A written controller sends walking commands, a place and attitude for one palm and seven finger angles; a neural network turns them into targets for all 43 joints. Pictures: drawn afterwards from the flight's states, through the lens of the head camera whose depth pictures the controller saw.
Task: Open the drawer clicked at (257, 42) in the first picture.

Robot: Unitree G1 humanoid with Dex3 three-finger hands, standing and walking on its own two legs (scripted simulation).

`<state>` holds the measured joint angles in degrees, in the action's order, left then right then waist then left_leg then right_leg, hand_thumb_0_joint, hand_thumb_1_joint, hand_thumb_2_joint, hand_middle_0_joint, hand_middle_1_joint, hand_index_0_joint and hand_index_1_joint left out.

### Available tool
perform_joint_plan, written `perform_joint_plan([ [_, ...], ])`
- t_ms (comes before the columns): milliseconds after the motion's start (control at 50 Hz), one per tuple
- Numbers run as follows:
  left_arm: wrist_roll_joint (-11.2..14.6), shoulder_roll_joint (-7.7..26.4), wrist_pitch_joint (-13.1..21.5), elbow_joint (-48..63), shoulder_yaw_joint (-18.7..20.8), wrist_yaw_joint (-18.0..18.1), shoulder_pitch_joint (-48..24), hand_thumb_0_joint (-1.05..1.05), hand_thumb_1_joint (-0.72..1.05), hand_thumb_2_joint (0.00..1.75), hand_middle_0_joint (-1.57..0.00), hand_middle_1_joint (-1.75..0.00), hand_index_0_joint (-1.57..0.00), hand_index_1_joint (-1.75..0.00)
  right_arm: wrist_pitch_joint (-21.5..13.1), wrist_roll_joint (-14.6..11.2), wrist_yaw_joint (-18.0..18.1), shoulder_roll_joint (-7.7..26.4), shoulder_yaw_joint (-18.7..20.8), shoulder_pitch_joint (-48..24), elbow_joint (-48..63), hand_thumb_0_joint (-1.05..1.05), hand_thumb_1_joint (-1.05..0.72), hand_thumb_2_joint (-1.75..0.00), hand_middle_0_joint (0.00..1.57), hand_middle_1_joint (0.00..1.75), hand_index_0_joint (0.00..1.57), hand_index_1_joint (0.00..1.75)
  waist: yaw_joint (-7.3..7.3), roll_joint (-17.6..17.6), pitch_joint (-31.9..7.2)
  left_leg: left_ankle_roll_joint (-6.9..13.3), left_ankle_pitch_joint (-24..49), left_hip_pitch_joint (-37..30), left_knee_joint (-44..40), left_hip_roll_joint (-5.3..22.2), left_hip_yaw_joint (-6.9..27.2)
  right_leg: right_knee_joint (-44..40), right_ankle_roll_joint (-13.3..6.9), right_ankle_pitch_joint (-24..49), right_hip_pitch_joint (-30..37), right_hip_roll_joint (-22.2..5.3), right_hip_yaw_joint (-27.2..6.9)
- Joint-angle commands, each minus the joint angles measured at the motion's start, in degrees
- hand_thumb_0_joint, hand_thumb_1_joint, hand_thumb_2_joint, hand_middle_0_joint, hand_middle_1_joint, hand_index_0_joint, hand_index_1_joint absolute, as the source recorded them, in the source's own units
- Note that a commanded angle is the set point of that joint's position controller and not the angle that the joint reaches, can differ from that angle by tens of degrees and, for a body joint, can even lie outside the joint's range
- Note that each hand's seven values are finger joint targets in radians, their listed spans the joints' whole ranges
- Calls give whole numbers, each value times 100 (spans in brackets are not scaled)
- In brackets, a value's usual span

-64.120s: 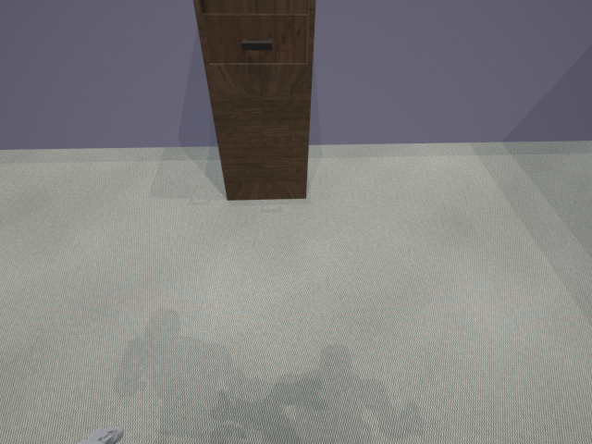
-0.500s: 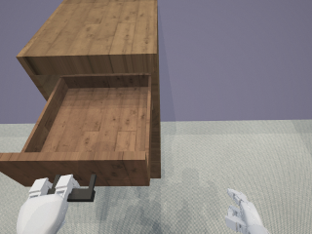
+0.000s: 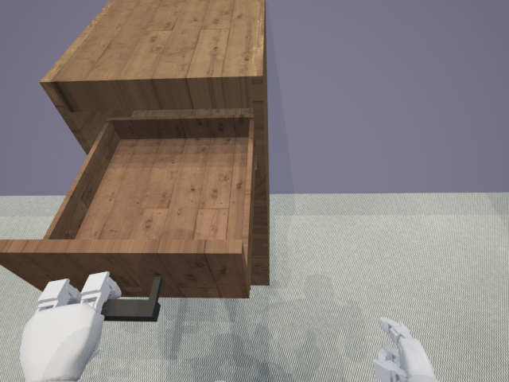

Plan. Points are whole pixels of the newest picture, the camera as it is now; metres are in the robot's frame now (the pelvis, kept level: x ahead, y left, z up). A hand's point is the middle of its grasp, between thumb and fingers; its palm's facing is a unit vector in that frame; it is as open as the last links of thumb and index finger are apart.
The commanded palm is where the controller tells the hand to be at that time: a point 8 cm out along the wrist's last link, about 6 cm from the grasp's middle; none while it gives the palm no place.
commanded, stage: open the thumb to release the handle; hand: left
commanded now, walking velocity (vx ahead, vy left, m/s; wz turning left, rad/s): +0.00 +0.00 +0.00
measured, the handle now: (124, 296) +0.22 +0.22 +0.04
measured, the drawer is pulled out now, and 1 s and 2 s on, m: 0.30 0.30 0.30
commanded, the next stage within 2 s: lift the hand off the handle in 0.32 s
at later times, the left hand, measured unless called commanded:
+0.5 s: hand (103, 342) +0.17 +0.24 +0.02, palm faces -0.01 -0.12 -0.99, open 13.6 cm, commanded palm +0.14 +0.24 +0.07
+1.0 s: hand (98, 331) +0.18 +0.24 +0.03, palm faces -0.01 -0.09 -1.00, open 13.1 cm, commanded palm +0.16 +0.23 +0.11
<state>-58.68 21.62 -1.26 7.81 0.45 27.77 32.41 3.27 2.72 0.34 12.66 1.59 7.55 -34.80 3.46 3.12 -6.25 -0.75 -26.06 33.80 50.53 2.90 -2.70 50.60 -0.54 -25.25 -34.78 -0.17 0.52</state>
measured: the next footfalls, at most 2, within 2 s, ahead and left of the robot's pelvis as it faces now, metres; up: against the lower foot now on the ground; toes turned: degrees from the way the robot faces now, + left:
none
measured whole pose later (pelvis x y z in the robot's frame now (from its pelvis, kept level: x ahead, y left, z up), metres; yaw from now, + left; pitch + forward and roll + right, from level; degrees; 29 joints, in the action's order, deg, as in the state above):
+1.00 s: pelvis -0.01 +0.00 +0.02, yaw +2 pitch +5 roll +0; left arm -58.6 21.7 -2.4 4.8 -4.8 20.7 23.8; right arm 1.0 2.1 3.5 12.0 0.8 6.1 -37.2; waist 5.3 3.8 -3.6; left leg -0.9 -22.0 26.5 43.2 2.0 -1.2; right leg 43.4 -0.7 -22.0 -26.8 -0.8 2.0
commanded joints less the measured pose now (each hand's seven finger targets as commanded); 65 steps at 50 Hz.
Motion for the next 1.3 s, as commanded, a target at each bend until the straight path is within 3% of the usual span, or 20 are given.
perform_joint_plan([
  [0,152,615,-99,1105,328,-35,26,0,20,60,-35,-127,-35,-127,-359,-70,129,610,186,-783,932,0,-90,-90,20,30,20,30,28,-233,-890,165,1659,-932,-831,-362,189,-981,-130,1816,670,186,22],
  [80,-108,876,27,943,443,-125,-198,0,-8,48,-33,-124,-33,-124,-371,5,140,587,71,-816,907,0,-90,-90,20,30,20,30,104,-406,-594,168,1405,-885,-901,-403,177,-1105,-144,1475,528,174,-86],
  [160,-161,999,147,871,633,-98,-346,0,-36,36,-31,-122,-31,-122,-376,-16,160,556,105,-820,876,0,-90,-90,20,30,20,30,156,-227,-494,131,1214,-929,-998,-414,176,-1244,-188,1189,581,200,-93],
  [200,-157,864,159,840,520,-60,-661,0,-50,30,-30,-120,-30,-120,-381,-6,168,532,119,-818,833,0,-90,-90,20,30,20,30,101,-129,-490,135,1089,-975,-995,-423,156,-1263,-171,1068,503,179,-55],
  [360,-41,717,129,629,356,-197,-780,0,-50,30,-30,-120,-30,-120,-433,-43,231,557,136,-861,758,0,-90,-90,20,30,20,30,94,-142,-686,126,1321,-1100,-1094,-434,155,-1347,-154,1402,773,184,-58],
  [380,-49,640,146,718,218,-220,-819,0,-50,30,-30,-120,-30,-120,-456,-24,213,550,112,-864,772,0,-90,-90,20,30,20,30,82,-148,-684,148,1344,-1120,-1066,-434,139,-1317,-135,1431,725,157,-50],
  [400,-14,202,117,667,-284,-292,-859,0,-50,30,-30,-120,-30,-120,-470,-27,181,529,130,-863,770,0,-90,-90,20,30,20,30,-5,-246,-583,160,1335,-1103,-1073,-429,157,-1325,-127,1442,680,156,12],
  [460,-97,740,181,634,199,-291,-998,0,-50,30,-30,-120,-30,-120,-456,-6,222,576,128,-858,733,0,-90,-90,20,30,20,30,53,-415,-554,147,1308,-1041,-1094,-423,184,-1379,-136,1384,720,173,-33],
  [520,-329,894,278,646,419,-126,-1084,0,-50,30,-30,-120,-30,-120,-435,43,199,507,85,-850,741,0,-90,-90,20,30,20,30,169,-268,-644,129,1269,-1015,-1040,-449,157,-1279,-165,1294,614,163,-68],
  [600,-271,580,214,643,137,-66,-1377,0,-50,30,-30,-120,-30,-120,-432,-2,194,501,163,-843,696,0,-90,-90,20,30,20,30,64,-17,-733,108,1296,-1108,-1034,-424,148,-1250,-178,1296,572,181,7],
  [700,-141,594,70,481,118,-73,-1670,0,-50,30,-30,-120,-30,-120,-442,-41,255,532,169,-846,647,0,-90,-90,20,30,20,30,-8,-294,-761,131,1242,-1086,-1062,-414,177,-1299,-131,1318,634,174,43],
  [780,-173,813,7,1023,174,-65,-2014,0,-50,30,-30,-120,-30,-120,-473,-13,301,522,106,-868,714,0,-90,-90,20,30,20,30,43,-121,-1076,155,1411,-1381,-1113,-418,166,-1323,-134,1349,744,140,20],
  [840,-60,861,-25,1131,232,-162,-2020,0,-50,30,-30,-120,-30,-120,-477,-63,350,508,123,-939,676,0,-90,-90,20,30,20,30,45,-243,-920,158,1408,-1445,-1213,-421,173,-1453,-124,1377,888,148,39],
  [940,25,866,102,1669,170,-291,-2141,0,-50,30,-30,-120,-30,-120,-554,-54,354,482,92,-944,682,0,-90,-90,20,30,20,30,57,138,-848,142,1620,-1711,-1350,-409,186,-1544,-143,1418,962,146,60],
  [980,37,979,135,1847,284,-307,-1947,0,-50,30,-30,-120,-30,-120,-583,-24,320,471,43,-869,737,0,-90,-90,20,30,20,30,96,38,-909,145,1776,-1777,-1333,-402,190,-1543,-136,1450,986,126,42],
  [1020,31,832,125,1960,132,-368,-1935,0,-50,30,-30,-120,-30,-120,-576,-30,285,464,44,-899,739,0,-90,-90,20,30,20,30,70,46,-803,143,1796,-1823,-1389,-402,198,-1595,-133,1437,975,135,67],
  [1060,45,898,21,1914,214,-441,-1817,0,-50,30,-30,-120,-30,-120,-531,-53,262,484,65,-972,719,0,-90,-90,20,30,20,30,125,155,-708,103,1865,-1887,-1526,-376,207,-1725,-165,1478,1147,152,44],
  [1140,79,1047,-191,1871,327,-621,-1920,0,-50,30,-30,-120,-30,-120,-461,-101,260,469,25,-1095,723,0,-90,-90,20,30,20,30,174,-58,-507,124,1685,-1904,-1729,-375,198,-1902,-117,1405,1363,131,54],
  [1260,261,1318,-177,2292,510,-928,-2083,0,-50,30,-30,-120,-30,-120,-440,-122,314,474,-28,-1212,729,0,-90,-90,20,30,20,30,224,85,-573,138,1989,-2315,-1935,-389,190,-2206,-119,1674,1758,117,-36],
  [1280,269,1205,-119,2468,405,-949,-2026,0,-50,30,-30,-120,-30,-120,-478,-107,289,443,-69,-1126,789,0,-90,-90,20,30,20,30,230,76,-611,163,2029,-2342,-1921,-384,184,-2151,-85,1647,1720,82,26],
])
